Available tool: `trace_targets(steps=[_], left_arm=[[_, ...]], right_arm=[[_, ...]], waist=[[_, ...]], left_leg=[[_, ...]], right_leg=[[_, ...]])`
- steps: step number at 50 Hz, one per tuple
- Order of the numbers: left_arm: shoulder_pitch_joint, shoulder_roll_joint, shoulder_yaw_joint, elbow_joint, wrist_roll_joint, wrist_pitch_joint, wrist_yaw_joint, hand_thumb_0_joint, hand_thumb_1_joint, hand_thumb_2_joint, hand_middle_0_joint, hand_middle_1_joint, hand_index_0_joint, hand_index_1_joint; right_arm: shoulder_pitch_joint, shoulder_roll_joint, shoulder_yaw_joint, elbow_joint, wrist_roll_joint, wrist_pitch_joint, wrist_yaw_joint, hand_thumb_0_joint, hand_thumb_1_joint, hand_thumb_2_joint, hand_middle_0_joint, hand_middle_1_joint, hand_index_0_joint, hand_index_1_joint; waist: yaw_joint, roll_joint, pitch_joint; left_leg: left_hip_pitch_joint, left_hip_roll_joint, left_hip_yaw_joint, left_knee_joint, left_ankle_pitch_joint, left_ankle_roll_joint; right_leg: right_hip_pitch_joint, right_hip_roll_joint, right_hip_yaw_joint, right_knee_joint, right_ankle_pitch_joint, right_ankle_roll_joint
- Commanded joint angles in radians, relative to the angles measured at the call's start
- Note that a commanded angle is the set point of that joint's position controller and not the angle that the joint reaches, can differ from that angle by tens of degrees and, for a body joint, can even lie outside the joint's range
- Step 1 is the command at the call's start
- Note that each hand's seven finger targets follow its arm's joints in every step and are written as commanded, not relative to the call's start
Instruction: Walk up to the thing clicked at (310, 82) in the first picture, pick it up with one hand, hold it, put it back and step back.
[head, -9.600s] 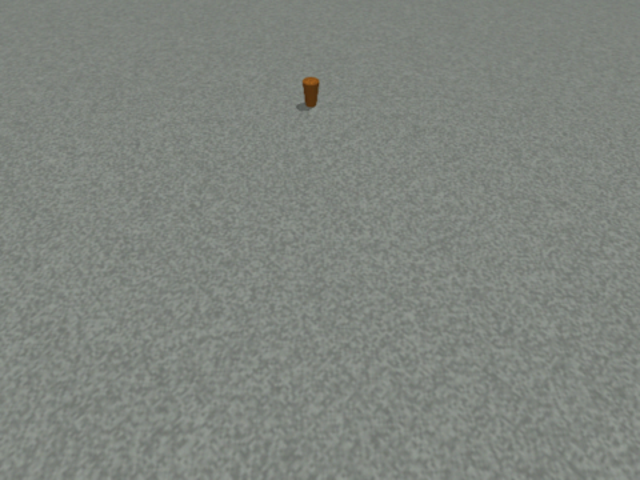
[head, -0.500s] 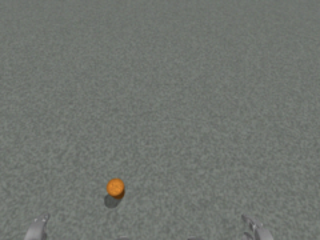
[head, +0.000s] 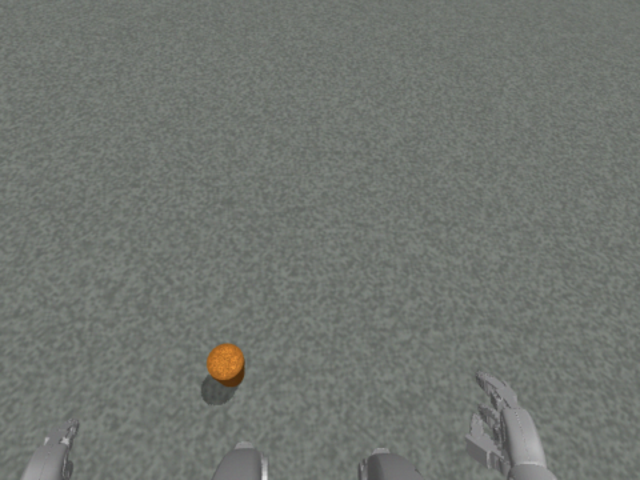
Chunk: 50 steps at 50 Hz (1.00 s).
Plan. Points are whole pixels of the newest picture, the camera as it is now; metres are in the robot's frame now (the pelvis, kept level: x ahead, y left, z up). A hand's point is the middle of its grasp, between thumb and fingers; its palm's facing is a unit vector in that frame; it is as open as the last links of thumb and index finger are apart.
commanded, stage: go down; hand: left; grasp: from the side
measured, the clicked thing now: (229, 368) +0.42 +0.20 -0.63
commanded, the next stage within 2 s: none
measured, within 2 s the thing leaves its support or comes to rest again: neither
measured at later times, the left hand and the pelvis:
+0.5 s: hand (98, 445) +0.20 +0.30 -0.17, palm faces +0.15 -0.95 -0.28, open 17.2 cm; pelvis -0.04 +0.00 -0.08, yaw -1 degrees
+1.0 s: hand (102, 387) +0.29 +0.35 -0.25, palm faces +0.17 -0.97 -0.18, open 16.8 cm; pelvis -0.07 +0.00 -0.22, yaw -4 degrees
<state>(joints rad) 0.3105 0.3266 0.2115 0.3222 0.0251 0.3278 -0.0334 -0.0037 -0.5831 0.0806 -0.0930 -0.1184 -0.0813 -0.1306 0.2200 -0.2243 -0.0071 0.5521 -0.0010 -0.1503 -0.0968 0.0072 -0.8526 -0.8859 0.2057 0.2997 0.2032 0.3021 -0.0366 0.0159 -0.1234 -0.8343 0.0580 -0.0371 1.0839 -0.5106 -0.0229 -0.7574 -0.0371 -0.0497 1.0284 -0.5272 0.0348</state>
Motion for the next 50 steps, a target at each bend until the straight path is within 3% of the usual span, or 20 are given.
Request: trace_targets(steps=[1, 11, 13, 18, 20, 25, 26, 28, 30, 31, 34, 35, 36, 38, 39, 40, 43, 46, 50], left_arm=[[0.040, 0.189, 0.101, -0.173, -0.004, -0.037, 0.006, 0.000, -0.611, 0.094, -0.077, -0.118, -0.072, -0.124], [0.062, 0.210, 0.158, -0.161, -0.029, -0.110, -0.017, 0.000, -0.562, 0.073, -0.071, -0.068, -0.064, -0.077], [-0.032, 0.223, 0.164, -0.146, -0.032, -0.149, -0.025, 0.000, -0.556, 0.076, -0.068, -0.071, -0.063, -0.078], [-0.232, 0.285, 0.229, 0.018, -0.071, -0.310, -0.086, 0.000, -0.531, 0.097, -0.067, -0.096, -0.062, -0.100], [-0.323, 0.326, 0.247, 0.035, -0.084, -0.398, -0.128, 0.000, -0.508, 0.098, -0.069, -0.114, -0.068, -0.114], [-0.403, 0.403, 0.313, 0.168, -0.112, -0.559, -0.213, 0.000, -0.474, 0.125, -0.049, -0.133, -0.048, -0.131], [-0.422, 0.438, 0.349, 0.174, -0.120, -0.581, -0.222, 0.000, -0.467, 0.137, -0.047, -0.128, -0.042, -0.130], [-0.438, 0.450, 0.367, 0.229, -0.123, -0.614, -0.251, 0.000, -0.470, 0.141, -0.041, -0.131, -0.036, -0.132], [-0.403, 0.460, 0.406, 0.346, -0.137, -0.633, -0.274, 0.000, -0.434, 0.157, -0.036, -0.129, -0.029, -0.131], [-0.452, 0.491, 0.418, 0.306, -0.141, -0.653, -0.286, 0.000, -0.431, 0.159, -0.035, -0.130, -0.028, -0.132], [-0.523, 0.523, 0.453, 0.354, -0.158, -0.699, -0.329, 0.000, -0.411, 0.160, -0.029, -0.128, -0.024, -0.129], [-0.578, 0.561, 0.473, 0.331, -0.162, -0.718, -0.342, 0.000, -0.408, 0.159, -0.031, -0.132, -0.027, -0.131], [-0.576, 0.563, 0.492, 0.361, -0.170, -0.729, -0.354, 0.000, -0.402, 0.162, -0.026, -0.126, -0.021, -0.127], [-0.664, 0.582, 0.486, 0.352, -0.174, -0.759, -0.386, 0.000, -0.400, 0.164, -0.025, -0.140, -0.025, -0.136], [-0.667, 0.602, 0.513, 0.385, -0.182, -0.770, -0.394, 0.000, -0.381, 0.161, -0.024, -0.130, -0.022, -0.128], [-0.713, 0.595, 0.503, 0.385, -0.184, -0.779, -0.410, 0.000, -0.397, 0.149, -0.025, -0.124, -0.024, -0.121], [-0.796, 0.650, 0.531, 0.403, -0.191, -0.800, -0.442, 0.000, -0.398, 0.138, -0.023, -0.113, -0.022, -0.109], [-0.826, 0.683, 0.541, 0.454, -0.197, -0.800, -0.470, 0.000, -0.411, 0.127, -0.017, -0.104, -0.020, -0.097], [-0.857, 0.749, 0.581, 0.467, -0.196, -0.800, -0.495, 0.000, -0.399, 0.109, -0.020, -0.094, -0.024, -0.085]], right_arm=[[0.005, -0.150, -0.060, -0.137, 0.005, -0.057, -0.017, 0.000, -0.874, -0.891, 0.200, 0.300, 0.199, 0.300], [0.002, -0.149, -0.067, -0.136, 0.000, -0.074, -0.016, 0.000, -0.905, -0.900, 0.199, 0.300, 0.199, 0.300], [-0.001, -0.151, -0.065, -0.128, -0.003, -0.083, -0.015, 0.000, -0.912, -0.902, 0.199, 0.300, 0.199, 0.300], [-0.023, -0.171, -0.070, -0.096, -0.003, -0.113, -0.003, 0.000, -0.953, -0.911, 0.199, 0.300, 0.199, 0.300], [-0.024, -0.183, -0.074, -0.088, -0.002, -0.124, 0.001, 0.000, -0.959, -0.912, 0.199, 0.300, 0.199, 0.300], [-0.025, -0.213, -0.074, -0.064, -0.001, -0.120, 0.010, 0.000, -0.929, -0.905, 0.199, 0.300, 0.199, 0.300], [-0.015, -0.220, -0.074, -0.055, 0.000, -0.111, 0.013, 0.000, -0.926, -0.906, 0.199, 0.300, 0.199, 0.300], [-0.009, -0.234, -0.077, -0.035, -0.001, -0.094, 0.019, 0.000, -0.906, -0.901, 0.199, 0.300, 0.199, 0.300], [-0.019, -0.240, -0.073, -0.024, -0.004, -0.080, 0.026, 0.000, -0.907, -0.902, 0.199, 0.300, 0.199, 0.300], [-0.009, -0.242, -0.075, -0.016, -0.005, -0.073, 0.028, 0.000, -0.907, -0.902, 0.199, 0.300, 0.199, 0.300], [-0.020, -0.250, -0.074, -0.003, -0.010, -0.056, 0.036, 0.000, -0.909, -0.903, 0.199, 0.300, 0.199, 0.300], [-0.014, -0.253, -0.072, 0.001, -0.012, -0.054, 0.039, 0.000, -0.909, -0.903, 0.199, 0.300, 0.199, 0.300], [-0.014, -0.253, -0.069, 0.011, -0.013, -0.050, 0.041, 0.000, -0.904, -0.902, 0.199, 0.300, 0.199, 0.300], [-0.015, -0.264, -0.068, 0.021, -0.019, -0.046, 0.044, 0.000, -0.903, -0.902, 0.200, 0.300, 0.200, 0.300], [-0.017, -0.264, -0.062, 0.026, -0.019, -0.043, 0.045, 0.000, -0.904, -0.902, 0.200, 0.299, 0.200, 0.299], [-0.012, -0.266, -0.061, 0.034, -0.021, -0.041, 0.043, 0.000, -0.905, -0.903, 0.200, 0.299, 0.200, 0.299], [-0.008, -0.277, -0.054, 0.039, -0.024, -0.035, 0.046, 0.000, -0.904, -0.903, 0.200, 0.299, 0.200, 0.299], [-0.011, -0.278, -0.045, 0.042, -0.028, -0.030, 0.045, 0.000, -0.897, -0.901, 0.200, 0.299, 0.200, 0.299], [-0.008, -0.294, -0.031, 0.049, -0.027, -0.022, 0.050, 0.000, -0.905, -0.902, 0.200, 0.299, 0.200, 0.299]], waist=[[0.000, 0.073, -0.209], [0.003, 0.059, -0.226], [-0.014, 0.060, -0.210], [-0.016, 0.054, -0.184], [-0.014, 0.074, -0.254], [0.018, 0.115, -0.392], [0.033, 0.131, -0.443], [0.041, 0.147, -0.489], [0.057, 0.113, -0.474], [0.065, 0.125, -0.515], [0.052, 0.098, -0.533], [0.049, 0.123, -0.559], [0.051, 0.096, -0.584], [0.033, 0.139, -0.581], [0.036, 0.109, -0.582], [0.023, 0.120, -0.588], [0.018, 0.138, -0.606], [0.021, 0.119, -0.580], [0.039, 0.160, -0.608]], left_leg=[[0.156, -0.026, 0.007, -0.126, 0.343, 0.022], [0.060, -0.032, 0.016, -0.049, 0.281, 0.029], [0.022, -0.029, 0.015, -0.023, 0.245, 0.030], [-0.154, -0.031, 0.019, 0.082, 0.064, 0.039], [-0.187, -0.032, 0.013, 0.127, 0.038, 0.038], [-0.257, -0.028, -0.007, 0.235, 0.028, 0.031], [-0.251, -0.024, -0.016, 0.253, 0.068, 0.026], [-0.228, -0.019, -0.030, 0.284, 0.124, 0.023], [-0.291, -0.020, -0.031, 0.329, 0.152, 0.029], [-0.288, -0.023, -0.023, 0.354, 0.176, 0.032], [-0.353, -0.024, -0.022, 0.416, 0.160, 0.040], [-0.367, -0.024, -0.023, 0.439, 0.180, 0.040], [-0.370, -0.022, -0.026, 0.465, 0.212, 0.043], [-0.387, -0.019, -0.036, 0.490, 0.190, 0.038], [-0.405, -0.016, -0.043, 0.499, 0.173, 0.039], [-0.416, -0.016, -0.042, 0.523, 0.169, 0.041], [-0.448, -0.013, -0.049, 0.542, 0.091, 0.037], [-0.550, -0.017, -0.028, 0.575, -0.016, 0.041], [-0.542, -0.011, -0.042, 0.600, 0.001, 0.034]], right_leg=[[0.047, 0.045, -0.017, -0.087, 0.299, -0.045], [-0.023, 0.041, -0.006, -0.032, 0.257, -0.045], [-0.073, 0.041, -0.001, -0.007, 0.230, -0.044], [-0.258, 0.034, 0.020, 0.101, 0.072, -0.048], [-0.312, 0.031, 0.027, 0.160, 0.047, -0.051], [-0.438, 0.028, 0.035, 0.291, 0.027, -0.056], [-0.449, 0.026, 0.031, 0.322, 0.055, -0.058], [-0.511, 0.033, 0.009, 0.382, 0.084, -0.064], [-0.550, 0.036, 0.002, 0.420, 0.098, -0.066], [-0.546, 0.037, 0.009, 0.426, 0.114, -0.067], [-0.594, 0.041, 0.009, 0.470, 0.102, -0.067], [-0.602, 0.040, 0.010, 0.495, 0.119, -0.066], [-0.606, 0.041, 0.007, 0.512, 0.143, -0.065], [-0.676, 0.041, 0.002, 0.555, 0.116, -0.069], [-0.689, 0.043, -0.003, 0.566, 0.102, -0.066], [-0.711, 0.042, -0.001, 0.579, 0.102, -0.067], [-0.759, 0.042, -0.003, 0.606, 0.043, -0.068], [-0.755, 0.044, 0.013, 0.600, -0.030, -0.064], [-0.812, 0.048, -0.011, 0.674, -0.017, -0.070]])
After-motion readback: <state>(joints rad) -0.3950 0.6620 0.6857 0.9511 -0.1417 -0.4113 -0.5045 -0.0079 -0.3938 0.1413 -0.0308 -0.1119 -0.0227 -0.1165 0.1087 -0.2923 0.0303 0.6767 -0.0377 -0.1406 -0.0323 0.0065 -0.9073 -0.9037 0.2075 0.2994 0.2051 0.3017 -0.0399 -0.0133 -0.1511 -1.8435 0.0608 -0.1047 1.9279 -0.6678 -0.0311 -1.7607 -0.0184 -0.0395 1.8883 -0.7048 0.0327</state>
